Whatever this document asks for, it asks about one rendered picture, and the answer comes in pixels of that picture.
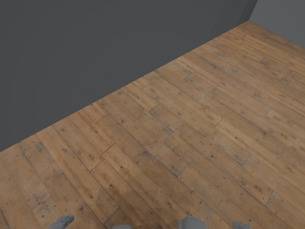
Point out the left robot hand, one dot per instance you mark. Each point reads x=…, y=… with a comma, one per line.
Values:
x=62, y=222

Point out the right robot thigh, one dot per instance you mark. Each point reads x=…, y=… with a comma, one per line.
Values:
x=191, y=223

